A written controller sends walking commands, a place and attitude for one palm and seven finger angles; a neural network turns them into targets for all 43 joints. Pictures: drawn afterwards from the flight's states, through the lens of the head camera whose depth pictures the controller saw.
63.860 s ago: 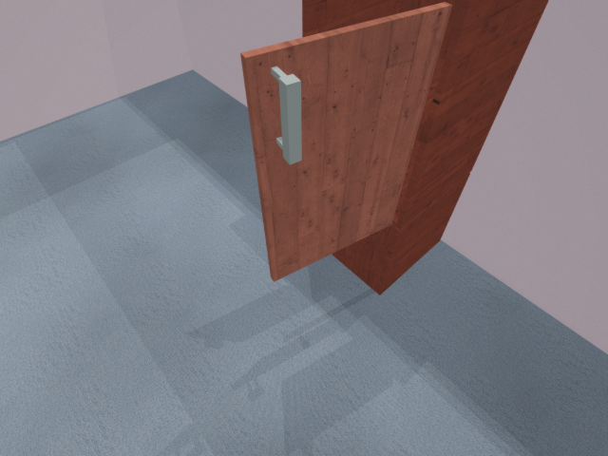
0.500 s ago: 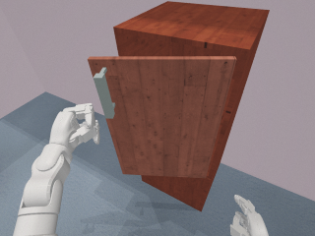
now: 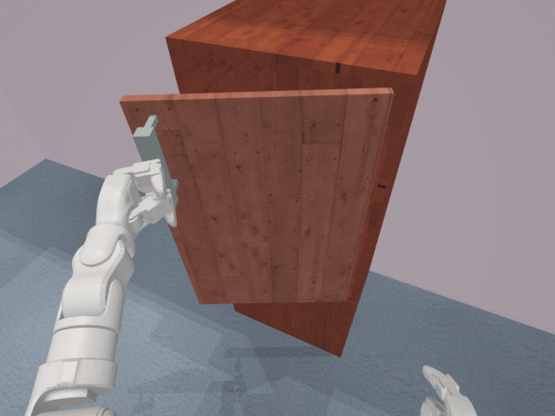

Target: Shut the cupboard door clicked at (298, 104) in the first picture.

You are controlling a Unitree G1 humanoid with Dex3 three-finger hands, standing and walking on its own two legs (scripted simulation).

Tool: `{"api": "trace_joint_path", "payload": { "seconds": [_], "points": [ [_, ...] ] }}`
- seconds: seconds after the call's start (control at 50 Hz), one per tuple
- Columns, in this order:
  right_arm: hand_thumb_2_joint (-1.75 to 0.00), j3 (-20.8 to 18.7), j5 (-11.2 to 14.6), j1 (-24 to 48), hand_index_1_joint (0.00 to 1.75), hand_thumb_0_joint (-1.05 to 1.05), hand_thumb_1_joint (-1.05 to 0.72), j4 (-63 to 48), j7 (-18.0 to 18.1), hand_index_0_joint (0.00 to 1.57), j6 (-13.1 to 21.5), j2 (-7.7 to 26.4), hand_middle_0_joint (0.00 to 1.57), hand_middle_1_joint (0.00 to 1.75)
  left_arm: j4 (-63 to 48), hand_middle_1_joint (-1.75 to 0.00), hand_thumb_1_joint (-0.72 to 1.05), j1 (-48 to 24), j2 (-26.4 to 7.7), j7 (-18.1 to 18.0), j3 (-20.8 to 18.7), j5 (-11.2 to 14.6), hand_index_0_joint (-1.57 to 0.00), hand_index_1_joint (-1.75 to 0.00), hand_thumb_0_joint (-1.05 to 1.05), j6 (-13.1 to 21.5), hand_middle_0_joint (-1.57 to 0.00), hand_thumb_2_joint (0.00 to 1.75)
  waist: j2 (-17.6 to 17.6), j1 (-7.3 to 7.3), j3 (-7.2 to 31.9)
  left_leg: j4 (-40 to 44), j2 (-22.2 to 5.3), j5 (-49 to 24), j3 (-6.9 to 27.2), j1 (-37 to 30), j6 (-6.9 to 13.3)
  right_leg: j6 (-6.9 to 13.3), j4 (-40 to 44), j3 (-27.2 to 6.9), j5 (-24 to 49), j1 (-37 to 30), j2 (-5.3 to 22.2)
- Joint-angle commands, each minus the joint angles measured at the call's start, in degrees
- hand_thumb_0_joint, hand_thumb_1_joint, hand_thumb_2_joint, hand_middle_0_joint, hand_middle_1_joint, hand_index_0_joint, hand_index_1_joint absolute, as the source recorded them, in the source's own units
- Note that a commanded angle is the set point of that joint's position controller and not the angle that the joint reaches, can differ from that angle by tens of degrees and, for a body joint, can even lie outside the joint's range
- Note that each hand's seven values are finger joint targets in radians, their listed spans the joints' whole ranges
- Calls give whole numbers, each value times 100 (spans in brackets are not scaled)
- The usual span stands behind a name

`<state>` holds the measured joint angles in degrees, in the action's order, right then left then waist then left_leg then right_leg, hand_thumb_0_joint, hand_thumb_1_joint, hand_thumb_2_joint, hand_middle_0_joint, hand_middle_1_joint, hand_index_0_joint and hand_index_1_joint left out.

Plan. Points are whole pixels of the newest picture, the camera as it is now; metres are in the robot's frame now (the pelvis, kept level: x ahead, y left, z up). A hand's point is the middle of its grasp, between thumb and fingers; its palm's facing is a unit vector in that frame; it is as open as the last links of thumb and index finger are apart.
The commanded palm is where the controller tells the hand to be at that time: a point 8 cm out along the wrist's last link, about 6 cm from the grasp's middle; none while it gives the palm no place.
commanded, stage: bring the fist close to the handle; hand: left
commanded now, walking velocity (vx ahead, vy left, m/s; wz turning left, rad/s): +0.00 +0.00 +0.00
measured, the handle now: (161, 163) +0.45 +0.21 +0.16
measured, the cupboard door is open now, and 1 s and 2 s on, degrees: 25 18 5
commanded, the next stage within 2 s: push the door shut along its arc in 0.20 s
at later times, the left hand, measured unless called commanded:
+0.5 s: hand (161, 194) +0.36 +0.18 +0.17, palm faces +0.04 -1.00 -0.03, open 3.1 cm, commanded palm +0.34 +0.23 +0.16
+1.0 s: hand (177, 172) +0.41 +0.17 +0.16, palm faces -0.09 -1.00 -0.04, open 3.4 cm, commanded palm +0.41 +0.21 +0.16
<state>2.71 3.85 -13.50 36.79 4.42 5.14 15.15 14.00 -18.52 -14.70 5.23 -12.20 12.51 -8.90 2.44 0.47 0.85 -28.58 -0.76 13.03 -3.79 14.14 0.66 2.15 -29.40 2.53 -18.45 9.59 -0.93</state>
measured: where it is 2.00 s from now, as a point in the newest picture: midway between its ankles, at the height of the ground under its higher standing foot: outside the picture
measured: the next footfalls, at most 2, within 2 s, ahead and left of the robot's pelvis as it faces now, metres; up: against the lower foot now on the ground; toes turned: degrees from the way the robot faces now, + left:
none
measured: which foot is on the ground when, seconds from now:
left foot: down 0.00-1.00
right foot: down 0.00-1.00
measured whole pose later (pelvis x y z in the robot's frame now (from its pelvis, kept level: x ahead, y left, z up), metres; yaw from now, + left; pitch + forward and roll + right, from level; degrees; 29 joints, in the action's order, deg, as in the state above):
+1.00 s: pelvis -0.02 +0.01 -0.01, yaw +3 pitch +2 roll +0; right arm 2.7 4.0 -16.1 40.8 5.0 6.6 16.5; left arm 47.8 -44.2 -21.1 14.8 -9.0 12.6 1.9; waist 2.5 3.1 0.1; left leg -33.1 0.1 12.9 -1.4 21.9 1.4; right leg 1.7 -33.0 5.0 -18.7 15.9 -0.1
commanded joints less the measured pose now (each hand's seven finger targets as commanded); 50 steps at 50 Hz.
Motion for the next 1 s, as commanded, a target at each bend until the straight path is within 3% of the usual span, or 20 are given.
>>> {"api": "trace_joint_path", "payload": {
  "seconds": [0.0,0.02,0.04,0.1,0.18,0.22,0.28,0.32,0.34,0.4,0.42,0.48,0.52,0.54,0.62,0.68,0.72,0.78,0.84,0.98],
  "points": [
    [-90,-226,-21,820,30,0,-90,-962,-37,20,384,586,20,30,-1631,-150,90,-2031,-1004,-25,-265,13,-130,-150,0,738,-130,90,-136,-170,1576,89,74,-1504,258,-1189,164,-162,363,-94,2389,100,58],
    [-90,-248,-12,792,30,0,-90,-923,-36,20,359,643,20,30,-1473,-150,90,-1951,-1184,-41,-386,-3,-130,-150,0,679,-130,90,-292,-161,1401,86,55,-1361,274,-1113,176,-177,423,-114,2229,151,68],
    [-90,-235,1,833,30,0,-90,-931,-40,20,348,619,20,30,-1402,-150,90,-1953,-952,-10,-192,-7,-130,-150,0,589,-130,90,-209,-124,1202,131,68,-1232,265,-1049,178,-180,453,-97,2092,274,68],
    [-90,-231,41,844,30,0,-90,-926,-10,20,275,650,20,30,-1164,-150,90,-1822,-954,54,-216,39,-130,-150,0,271,-130,90,-334,-112,958,173,86,-929,296,-941,174,-190,566,-102,1739,408,50],
    [-90,-208,39,896,30,0,-90,-966,34,20,252,626,20,30,-1425,-150,90,-2287,-848,53,-52,63,-130,-150,0,173,-130,90,-205,-48,1114,158,96,-914,343,-1090,187,-175,583,-103,1610,444,48],
    [-90,-210,-1,865,30,0,-90,-919,58,20,244,670,20,30,-1530,-150,90,-2357,-1264,-14,-375,74,-130,-150,0,301,-130,90,-314,-76,1266,140,73,-996,357,-1142,197,-175,578,-135,1683,317,58],
    [-90,-195,-27,917,30,0,-90,-966,47,20,298,590,20,30,-1722,-150,90,-2345,-1098,-23,-325,77,-130,-150,0,522,-130,90,-202,-122,1610,115,109,-1264,323,-1262,189,-159,460,-132,2052,123,67],
    [-90,-197,-23,850,30,0,-90,-881,38,20,269,640,20,30,-1537,-150,90,-2439,-1279,18,-327,18,-130,-150,0,584,-130,90,-188,-48,1535,90,84,-1268,314,-1264,191,-168,462,-149,2090,161,78],
    [-90,-175,-21,853,30,0,-90,-884,29,20,265,598,20,30,-1418,-150,90,-2571,-1040,73,-125,22,-130,-150,0,576,-130,90,-197,3,1441,109,100,-1245,338,-1242,199,-168,462,-128,2080,230,74],
    [-90,-155,26,829,30,0,-90,-829,54,20,185,638,20,30,-770,-150,90,-2632,-1046,252,-59,22,-130,-150,0,391,-130,90,-143,64,1015,132,121,-929,348,-1038,179,-161,551,-131,1759,491,64],
    [-90,-176,31,774,30,0,-90,-765,65,20,150,706,20,30,-443,-150,90,-2717,-1279,285,-204,25,-130,-150,0,320,-130,90,-450,107,832,116,98,-792,365,-934,197,-195,615,-170,1626,572,89],
    [-90,-160,55,822,30,0,-90,-849,84,20,116,678,20,30,-347,-150,90,-3148,-1077,449,15,72,-130,-150,0,262,-130,90,-186,120,941,142,130,-714,390,-943,188,-152,602,-154,1449,624,81],
    [-90,-187,32,735,30,0,-90,-821,97,20,107,740,20,30,-248,-150,90,-3288,-1400,481,-197,82,-130,-150,0,360,-130,90,-295,108,1188,94,107,-825,408,-1007,196,-143,567,-164,1528,516,93],
    [-90,-181,31,760,30,0,-90,-866,95,20,117,701,20,30,-407,-150,90,-3520,-1290,500,-109,108,-130,-150,0,460,-130,90,-174,110,1372,103,126,-901,427,-1083,198,-122,525,-153,1594,468,93],
    [-90,-208,8,550,30,0,-90,-713,111,20,162,769,20,30,38,-150,90,-4046,-1432,531,-87,90,-130,-150,0,774,-130,90,-395,257,1396,43,79,-818,473,-1085,208,-132,501,-151,1436,647,70],
    [-90,-212,19,506,30,0,-90,-659,111,20,220,753,20,30,373,-150,90,-4409,-1231,613,112,81,-130,-150,0,907,-130,90,-202,319,1380,33,107,-673,497,-1067,210,-117,492,-146,1250,841,49],
    [-90,-246,-1,372,30,0,-90,-548,116,20,224,840,20,30,649,-150,90,-4627,-1558,652,-57,54,-130,-150,0,997,-130,90,-358,352,1468,-6,102,-620,509,-1021,230,-128,499,-181,1184,817,66],
    [-90,-226,20,333,30,0,-90,-519,109,20,263,816,20,30,940,-150,90,-5052,-1332,792,207,52,-130,-150,0,1111,-130,90,7,420,1467,-28,129,-598,546,-1007,206,-88,429,-147,1145,981,51],
    [-90,-252,14,152,30,0,-90,-388,114,20,307,876,20,30,1582,-150,90,-5357,-1377,874,195,92,-130,-150,0,1235,-130,90,-284,532,1335,-69,110,-401,589,-845,234,-106,439,-146,925,1188,30],
    [-90,-288,-24,-197,30,0,-90,-195,80,20,484,968,20,30,2442,-150,90,-6210,-1392,1133,279,104,-130,-150,0,1710,-130,90,-125,653,1694,-202,104,-360,686,-894,197,-65,234,-110,822,1488,9]
  ]
}}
